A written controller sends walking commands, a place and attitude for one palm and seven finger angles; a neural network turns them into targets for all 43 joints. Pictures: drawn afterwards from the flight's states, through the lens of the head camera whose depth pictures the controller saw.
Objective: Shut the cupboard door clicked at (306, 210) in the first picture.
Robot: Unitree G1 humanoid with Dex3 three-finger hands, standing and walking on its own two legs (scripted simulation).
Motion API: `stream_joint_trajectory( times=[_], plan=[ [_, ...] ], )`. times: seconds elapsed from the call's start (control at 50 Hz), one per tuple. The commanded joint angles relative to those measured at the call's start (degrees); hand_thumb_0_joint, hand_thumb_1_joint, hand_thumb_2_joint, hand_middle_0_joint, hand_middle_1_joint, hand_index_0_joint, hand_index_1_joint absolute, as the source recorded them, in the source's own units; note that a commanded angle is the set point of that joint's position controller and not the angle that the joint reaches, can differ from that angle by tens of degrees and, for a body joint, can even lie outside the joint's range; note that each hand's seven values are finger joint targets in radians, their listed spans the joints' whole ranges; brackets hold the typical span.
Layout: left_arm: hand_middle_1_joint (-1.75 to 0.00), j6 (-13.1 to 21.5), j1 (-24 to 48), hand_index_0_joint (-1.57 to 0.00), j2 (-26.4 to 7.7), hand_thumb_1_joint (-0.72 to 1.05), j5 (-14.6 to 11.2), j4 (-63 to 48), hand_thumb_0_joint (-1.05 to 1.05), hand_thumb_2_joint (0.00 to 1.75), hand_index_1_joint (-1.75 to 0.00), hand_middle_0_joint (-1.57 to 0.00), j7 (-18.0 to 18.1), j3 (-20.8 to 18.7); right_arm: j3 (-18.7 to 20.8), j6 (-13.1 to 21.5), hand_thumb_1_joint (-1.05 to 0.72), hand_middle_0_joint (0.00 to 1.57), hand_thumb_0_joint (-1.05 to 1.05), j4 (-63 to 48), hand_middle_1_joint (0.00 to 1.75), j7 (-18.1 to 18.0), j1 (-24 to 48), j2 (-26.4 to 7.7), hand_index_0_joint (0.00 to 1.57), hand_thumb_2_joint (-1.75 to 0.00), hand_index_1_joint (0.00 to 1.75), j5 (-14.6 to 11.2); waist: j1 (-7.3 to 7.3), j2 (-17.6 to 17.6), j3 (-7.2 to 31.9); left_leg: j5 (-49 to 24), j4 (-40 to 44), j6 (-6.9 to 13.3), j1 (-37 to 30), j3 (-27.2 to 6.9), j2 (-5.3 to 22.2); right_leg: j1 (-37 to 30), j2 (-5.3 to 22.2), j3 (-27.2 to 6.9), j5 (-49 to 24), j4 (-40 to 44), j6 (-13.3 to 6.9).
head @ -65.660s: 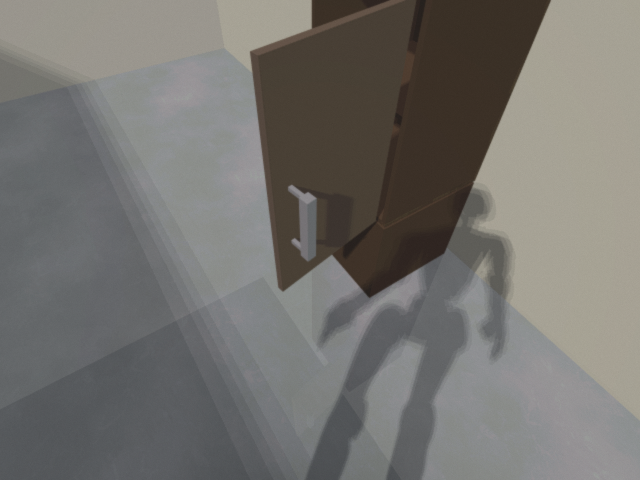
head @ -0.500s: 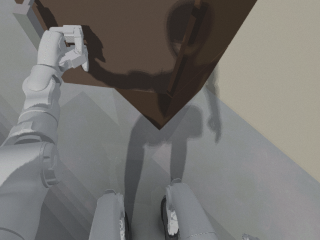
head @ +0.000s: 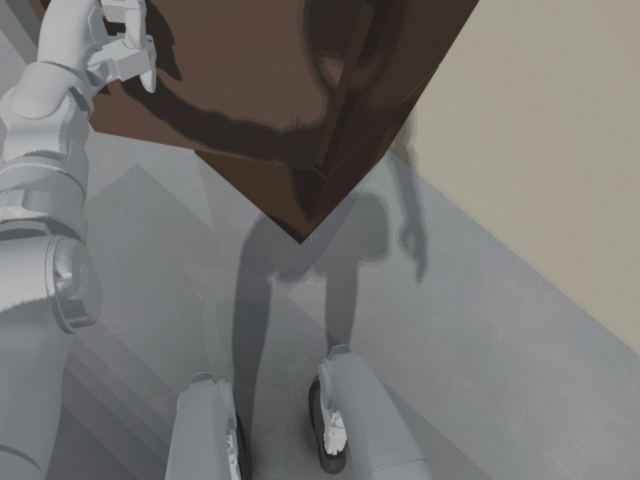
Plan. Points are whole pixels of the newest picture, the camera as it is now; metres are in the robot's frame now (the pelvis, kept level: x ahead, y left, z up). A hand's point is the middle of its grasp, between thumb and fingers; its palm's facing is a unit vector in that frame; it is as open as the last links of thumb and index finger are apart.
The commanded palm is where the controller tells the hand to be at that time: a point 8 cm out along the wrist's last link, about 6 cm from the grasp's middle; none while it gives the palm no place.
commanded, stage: push the door shut along its arc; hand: left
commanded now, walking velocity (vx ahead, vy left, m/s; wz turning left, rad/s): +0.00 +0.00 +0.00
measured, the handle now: (37, 23) +0.62 +0.21 +0.06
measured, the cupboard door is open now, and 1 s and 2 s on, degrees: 34 21 21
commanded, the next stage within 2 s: pull the fist back off the door in 0.16 s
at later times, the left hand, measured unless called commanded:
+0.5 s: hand (173, 38) +0.62 +0.09 +0.05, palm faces +0.12 -0.99 -0.05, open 3.2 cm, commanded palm +0.58 +0.10 +0.07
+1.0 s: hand (169, 108) +0.52 +0.09 +0.05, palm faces +0.09 -1.00 +0.01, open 3.1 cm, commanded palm +0.49 +0.13 +0.07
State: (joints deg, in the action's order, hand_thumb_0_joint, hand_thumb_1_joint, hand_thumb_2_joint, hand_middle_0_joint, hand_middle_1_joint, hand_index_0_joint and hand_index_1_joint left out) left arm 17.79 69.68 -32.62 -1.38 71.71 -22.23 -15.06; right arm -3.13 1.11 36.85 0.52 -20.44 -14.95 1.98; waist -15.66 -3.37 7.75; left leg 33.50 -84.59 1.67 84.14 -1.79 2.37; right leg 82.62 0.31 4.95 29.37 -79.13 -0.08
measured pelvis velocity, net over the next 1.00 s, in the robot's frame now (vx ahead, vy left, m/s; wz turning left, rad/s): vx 0.02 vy -0.01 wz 0.04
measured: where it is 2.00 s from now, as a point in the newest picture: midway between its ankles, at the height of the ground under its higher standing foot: (282, 458)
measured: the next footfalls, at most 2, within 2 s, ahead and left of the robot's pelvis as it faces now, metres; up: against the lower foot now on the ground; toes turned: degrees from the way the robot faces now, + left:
none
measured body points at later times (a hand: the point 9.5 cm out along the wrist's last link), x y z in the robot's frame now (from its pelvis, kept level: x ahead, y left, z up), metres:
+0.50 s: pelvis +0.00 +0.00 -0.01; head +0.22 +0.01 +0.38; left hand +0.61 +0.14 +0.05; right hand -0.04 -0.24 -0.11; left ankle +0.04 +0.10 -0.57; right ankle +0.06 -0.13 -0.57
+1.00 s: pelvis +0.02 -0.01 +0.03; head +0.19 +0.00 +0.45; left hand +0.51 +0.15 +0.06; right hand +0.05 -0.28 -0.08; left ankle +0.04 +0.10 -0.57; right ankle +0.06 -0.13 -0.57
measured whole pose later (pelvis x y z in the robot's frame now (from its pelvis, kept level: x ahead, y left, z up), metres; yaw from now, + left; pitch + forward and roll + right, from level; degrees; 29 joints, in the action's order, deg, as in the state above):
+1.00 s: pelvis +0.02 -0.01 +0.03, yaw +2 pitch +29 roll -2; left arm 30.6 48.2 -12.6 -1.3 61.3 5.5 -14.5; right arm 1.7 -1.0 35.6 5.2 -20.0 -14.9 4.3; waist -10.1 -2.1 8.7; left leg 32.4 -76.1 0.3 72.7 -0.6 1.6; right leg 72.7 0.8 3.8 29.8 -73.6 -0.9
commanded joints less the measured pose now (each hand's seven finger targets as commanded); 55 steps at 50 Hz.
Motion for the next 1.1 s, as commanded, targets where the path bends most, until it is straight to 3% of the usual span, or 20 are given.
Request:
stream_joint_trajectory(
  times=[0.0, 0.16, 0.24, 0.26, 0.3, 0.32, 0.36, 0.38, 0.42, 0.46, 0.54, 0.62, 0.72, 0.78, 0.84, 0.9, 0.94, 0.98, 1.02, 1.08],
  plan=[
    [-1.5, 2.34, 34.76, -1.3, -6.61, 0.9, -0.64, -10.82, 0.0, 0.9, -1.5, -1.3, -0.78, 0.77, 4.27, 0.95, -0.9, 0.2, 0.0, -0.15, 0.3, -1.38, -12.98, -12.05, 0.2, -0.9, 0.3, 0.19, -5.4, -11.48, 33.71, -20.68, 7.66, 0.76, -30.71, -5.02, -0.58, -9.68, -2.93, -1.44, -11.65, 9.08, -2.19],
    [-1.5, 0.6, 40.98, -1.3, -5.04, 0.9, 1.15, -10.16, 0.0, 0.9, -1.5, -1.3, -0.62, 3.29, 4.13, 2.16, -0.9, 0.2, 0.0, 1.07, 0.3, -1.6, -13.78, -12.34, 0.2, -0.9, 0.3, 0.85, -7.07, -16.95, 35.71, -22.28, 6.04, 0.45, -33.48, -6.39, -0.33, -3.76, -3.13, -0.39, -11.55, 6.93, -2.7],
    [-1.5, -0.71, 44.9, -1.3, -6.08, 0.9, 1.84, -10.19, 0.0, 0.9, -1.5, -1.3, -0.64, 3.31, 4.01, 2.51, -0.9, 0.2, 0.0, 1.58, 0.3, -1.83, -14.57, -12.65, 0.2, -0.9, 0.3, 1.12, -8.57, -17.07, 36.38, -22.08, 5.02, 0.75, -32.61, -6.41, -0.23, -2.66, -3.22, -0.18, -11.73, 6.33, -2.56],
    [-1.5, -1.29, 42.34, -1.3, -8.75, 0.9, -2.73, -11.13, 0.0, 0.9, -1.5, -1.3, 10.28, -9.11, 2.99, 2.71, -0.9, 0.2, 0.0, -1.14, 0.3, -1.28, -17.54, -11.74, 0.2, -0.9, 0.3, 2.83, -4.19, -17.63, 38.07, -21.0, 6.64, 0.05, -29.72, -6.93, 0.24, -5.83, -2.69, -0.47, -11.88, 6.3, -2.25],
    [-1.5, -2.66, 36.1, -1.3, -2.01, 0.9, -1.23, -6.45, 0.0, 0.9, -1.5, -1.3, 18.68, -5.71, 2.9, 2.25, -0.9, 0.2, 0.0, -1.39, 0.3, 0.52, -15.65, -10.61, 0.2, -0.9, 0.3, 2.96, -4.44, -14.3, 35.1, -19.08, 7.67, -0.34, -26.95, -6.74, 0.53, -6.65, -2.65, -0.24, -10.56, 6.63, -1.69],
    [-1.5, -2.08, 34.94, -1.3, -2.25, 0.9, -1.1, -6.24, 0.0, 0.9, -1.5, -1.3, 21.73, -7.88, 3.05, 2.16, -0.9, 0.2, 0.0, -1.37, 0.3, 1.16, -16.79, -10.58, 0.2, -0.9, 0.3, 3.64, -4.12, -11.7, 35.03, -19.45, 8.29, -0.48, -27.09, -7.43, 0.67, -7.39, -2.69, 0.16, -10.5, 6.38, -1.39],
    [-1.5, 0.52, 35.57, -1.3, -1.86, 0.9, 2.12, -12.72, 0.0, 0.9, -1.5, -1.3, 29.81, -8.13, 3.53, 1.7, -0.9, 0.2, 0.0, -2.56, 0.3, 2.7, -17.26, -10.05, 0.2, -0.9, 0.3, 4.81, -2.67, -14.51, 39.16, -22.16, 8.19, -0.69, -28.4, -5.98, 0.46, -10.11, -2.61, -0.39, -11.99, 6.79, -1.25],
    [-1.5, 2.53, 34.68, -1.3, -1.55, 0.9, 5.68, -15.42, 0.0, 0.9, -1.5, -1.3, 32.89, -6.58, 4.01, 1.68, -0.9, 0.2, 0.0, -2.64, 0.3, 3.75, -17.2, -9.69, 0.2, -0.9, 0.3, 5.26, -1.79, -17.7, 42.35, -24.76, 7.69, -1.09, -31.0, -5.71, 0.41, -9.92, -2.51, -0.58, -13.11, 6.25, -1.47],
    [-1.5, 6.23, 34.91, -1.3, -1.0, 0.9, 10.9, -19.37, 0.0, 0.9, -1.5, -1.3, 35.28, -3.17, 5.03, 1.01, -0.9, 0.2, 0.0, -1.81, 0.3, 5.32, -17.83, -9.84, 0.2, -0.9, 0.3, 5.64, -2.53, -18.83, 46.21, -29.59, 7.25, -1.79, -35.92, -6.12, 0.68, -9.76, -2.42, -0.67, -15.65, 5.75, -1.7],
    [-1.5, 8.0, 33.75, -1.3, -0.69, 0.9, 11.19, -21.56, 0.0, 0.9, -1.5, -1.3, 34.44, -2.18, 5.97, 0.0, -0.9, 0.2, 0.0, -1.47, 0.3, 5.92, -18.29, -10.01, 0.2, -0.9, 0.3, 5.11, -2.73, -16.95, 47.59, -30.96, 8.65, -1.86, -37.88, -5.67, 0.46, -14.64, -2.59, -1.0, -18.21, 7.67, -1.6],
    [-1.5, 6.66, 32.5, -1.3, -1.45, 0.9, 5.84, -18.68, 0.0, 0.9, -1.5, -1.3, 29.9, -4.58, 5.85, -0.78, -0.9, 0.2, 0.0, -1.39, 0.3, 4.92, -17.91, -9.83, 0.2, -0.9, 0.3, 3.47, -3.01, -10.24, 45.02, -24.22, 11.16, -0.47, -30.02, -3.13, -0.87, -26.1, -2.65, -2.6, -20.8, 10.99, -0.83],
    [-1.5, 7.09, 22.8, -1.3, -4.29, 0.9, 3.75, -12.67, 0.0, 0.9, -1.5, -1.3, 30.09, -10.38, 4.82, -0.66, -0.9, 0.2, 0.0, -1.96, 0.3, 4.02, -16.92, -8.73, 0.2, -0.9, 0.3, 3.29, -0.25, -3.1, 36.75, -18.67, 12.65, 0.39, -20.69, -0.74, -1.47, -32.02, -2.55, -4.24, -19.53, 13.27, -0.46],
    [-1.5, 12.73, 8.94, -1.3, 3.15, 0.9, 5.48, -10.8, 0.0, 0.9, -1.5, -1.3, 30.31, -6.29, 5.4, -0.67, -0.9, 0.2, 0.0, -3.3, 0.3, 4.94, -14.99, -7.4, 0.2, -0.9, 0.3, 3.62, 2.18, -1.75, 31.77, -21.29, 13.42, 0.15, -20.52, 0.95, -1.88, -32.69, -2.32, -4.43, -23.9, 12.81, -0.98],
    [-1.5, 13.32, 4.01, -1.3, 7.86, 0.9, 4.6, -9.9, 0.0, 0.9, -1.5, -1.3, 28.47, -2.92, 6.31, -1.49, -0.9, 0.2, 0.0, -3.5, 0.3, 5.18, -13.99, -7.84, 0.2, -0.9, 0.3, 2.96, 1.98, 1.0, 28.88, -20.05, 14.13, 0.03, -20.7, 1.56, -2.15, -32.44, -2.23, -4.4, -23.35, 13.76, -0.83],
    [-1.5, 13.89, 5.09, -1.3, 11.38, 0.9, 1.91, -13.86, 0.0, 0.9, -1.5, -1.3, 26.91, -0.83, 7.03, -1.95, -0.9, 0.2, 0.0, -3.78, 0.3, 4.72, -12.87, -8.01, 0.2, -0.9, 0.3, 2.26, 2.03, 0.98, 29.99, -19.14, 14.88, -0.05, -23.21, 1.64, -2.58, -32.83, -1.92, -4.6, -22.7, 14.54, -0.73],
    [-1.5, 16.84, 8.97, -1.3, 13.0, 0.9, -0.18, -23.02, 0.0, 0.9, -1.5, -1.3, 26.8, 0.68, 7.66, -1.8, -0.9, 0.2, 0.0, -3.8, 0.3, 4.18, -10.92, -7.77, 0.2, -0.9, 0.3, 2.15, 2.7, -2.96, 34.15, -20.51, 15.11, -0.37, -28.66, 1.39, -2.77, -32.75, -1.56, -4.63, -23.08, 14.46, -0.8],
    [-1.5, 20.1, 11.58, -1.3, 14.93, 0.9, -0.3, -30.55, 0.0, 0.9, -1.5, -1.3, 27.56, 3.1, 8.24, -1.39, -0.9, 0.2, 0.0, -3.33, 0.3, 3.87, -10.03, -7.69, 0.2, -0.9, 0.3, 2.32, 2.95, -7.98, 39.82, -25.1, 14.96, -1.01, -36.84, 0.15, -2.4, -30.11, -1.32, -3.85, -24.54, 13.15, -1.01],
    [-1.5, 21.82, 9.96, -1.3, 16.34, 0.9, 0.38, -31.71, 0.0, 0.9, -1.5, -1.3, 28.38, 4.78, 8.55, -1.31, -0.9, 0.2, 0.0, -2.47, 0.3, 3.84, -9.33, -7.71, 0.2, -0.9, 0.3, 2.45, 3.2, -8.73, 40.66, -27.48, 14.86, -1.43, -40.42, -0.65, -2.12, -28.13, -1.31, -3.19, -24.36, 12.64, -1.17],
    [-1.5, 22.24, 7.83, -1.3, 17.66, 0.9, 1.68, -31.11, 0.0, 0.9, -1.5, -1.3, 29.42, 6.53, 8.73, -1.46, -0.9, 0.2, 0.0, -1.92, 0.3, 3.62, -9.11, -7.83, 0.2, -0.9, 0.3, 2.52, 2.77, -7.53, 39.08, -28.57, 15.08, -1.57, -41.81, -1.31, -1.73, -26.15, -1.38, -2.62, -23.71, 12.36, -1.15],
    [-1.5, 19.95, 5.19, -1.3, 19.21, 0.9, 3.87, -21.21, 0.0, 0.9, -1.5, -1.3, 31.26, 7.58, 8.15, -2.56, -0.9, 0.2, 0.0, -1.31, 0.3, 3.41, -7.21, -7.76, 0.2, -0.9, 0.3, 2.34, 1.89, -2.72, 29.13, -19.99, 16.51, -1.33, -34.91, -1.15, -2.04, -24.16, -1.28, -2.28, -17.42, 13.76, -0.88]
  ],
)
